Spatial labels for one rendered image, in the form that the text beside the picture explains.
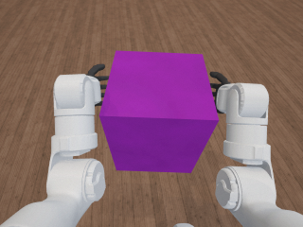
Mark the left robot hand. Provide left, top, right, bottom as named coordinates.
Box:
left=86, top=63, right=110, bottom=107

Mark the carton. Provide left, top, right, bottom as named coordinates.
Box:
left=99, top=50, right=219, bottom=173

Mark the right robot hand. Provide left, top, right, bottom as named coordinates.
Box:
left=209, top=71, right=231, bottom=114

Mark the right robot upper arm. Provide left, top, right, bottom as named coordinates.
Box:
left=215, top=166, right=303, bottom=227

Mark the right robot forearm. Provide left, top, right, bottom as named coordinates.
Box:
left=216, top=82, right=276, bottom=191

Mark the left robot forearm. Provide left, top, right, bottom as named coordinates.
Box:
left=46, top=74, right=101, bottom=195

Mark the left robot upper arm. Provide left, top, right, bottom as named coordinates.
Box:
left=0, top=158, right=106, bottom=227

